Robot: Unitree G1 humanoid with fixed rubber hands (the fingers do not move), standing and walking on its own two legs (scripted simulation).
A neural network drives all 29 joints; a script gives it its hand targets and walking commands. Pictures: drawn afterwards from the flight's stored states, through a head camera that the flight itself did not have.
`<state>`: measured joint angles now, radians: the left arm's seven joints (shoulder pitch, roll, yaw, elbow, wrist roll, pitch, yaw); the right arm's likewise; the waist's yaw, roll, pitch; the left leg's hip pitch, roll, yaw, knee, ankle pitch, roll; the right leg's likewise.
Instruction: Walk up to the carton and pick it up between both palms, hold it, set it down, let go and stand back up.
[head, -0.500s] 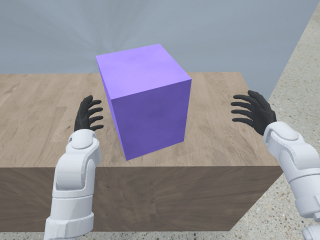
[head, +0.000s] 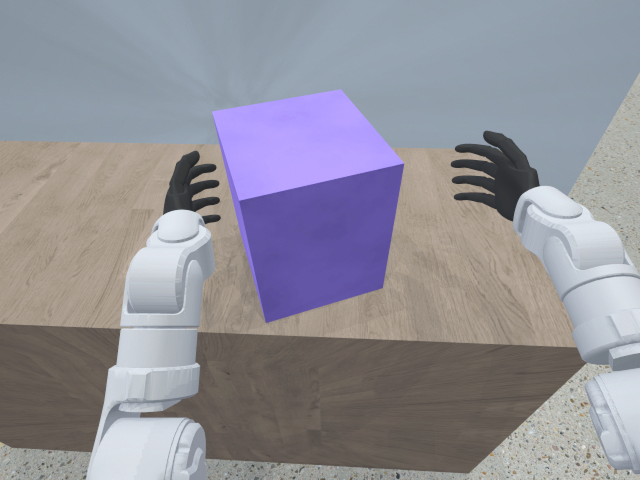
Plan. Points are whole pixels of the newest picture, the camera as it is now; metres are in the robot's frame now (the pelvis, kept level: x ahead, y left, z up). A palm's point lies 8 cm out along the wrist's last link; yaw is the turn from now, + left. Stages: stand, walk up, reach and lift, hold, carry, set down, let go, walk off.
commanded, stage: reach and lift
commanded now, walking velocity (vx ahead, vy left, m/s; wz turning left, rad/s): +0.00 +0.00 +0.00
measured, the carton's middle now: (303, 206) +0.50 +0.09 +0.08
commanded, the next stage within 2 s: none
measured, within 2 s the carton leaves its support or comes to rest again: neither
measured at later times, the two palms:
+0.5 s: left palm (189, 178) +0.41 +0.22 +0.19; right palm (486, 149) +0.49 -0.15 +0.19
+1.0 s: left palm (192, 150) +0.46 +0.23 +0.20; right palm (473, 121) +0.54 -0.14 +0.21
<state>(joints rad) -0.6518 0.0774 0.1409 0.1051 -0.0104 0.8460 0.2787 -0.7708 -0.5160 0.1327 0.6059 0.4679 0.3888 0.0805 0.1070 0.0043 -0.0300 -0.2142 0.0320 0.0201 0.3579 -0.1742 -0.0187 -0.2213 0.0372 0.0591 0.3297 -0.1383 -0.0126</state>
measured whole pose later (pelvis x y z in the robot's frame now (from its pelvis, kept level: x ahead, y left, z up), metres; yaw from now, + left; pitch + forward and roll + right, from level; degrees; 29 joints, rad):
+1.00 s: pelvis +0.02 +0.00 +0.00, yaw +0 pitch +14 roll +0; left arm -1.15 0.17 0.14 0.81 -0.12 0.54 0.28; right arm -1.31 -0.52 0.19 1.19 0.48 0.35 0.12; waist 0.20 0.00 -0.13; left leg -0.43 0.03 0.02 0.36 -0.17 -0.02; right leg -0.43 0.04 0.06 0.33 -0.14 -0.01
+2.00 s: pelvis +0.02 +0.00 -0.01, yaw +0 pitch +23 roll +0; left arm -0.99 0.12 0.17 1.04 -0.12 0.06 0.20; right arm -1.26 -0.33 0.06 1.33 0.28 0.01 0.09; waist 0.20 0.01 -0.23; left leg -0.62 0.03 0.02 0.36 -0.14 -0.02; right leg -0.62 0.04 0.06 0.32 -0.10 -0.01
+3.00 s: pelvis +0.01 +0.00 +0.00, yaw +0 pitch +11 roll -1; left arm -0.92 -0.03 0.51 0.98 0.23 0.19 0.17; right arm -1.20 -0.12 -0.69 1.34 -0.37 0.01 0.09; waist 0.20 -0.01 -0.14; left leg -0.38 0.03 0.02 0.36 -0.16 -0.02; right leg -0.38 0.04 0.06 0.31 -0.12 -0.01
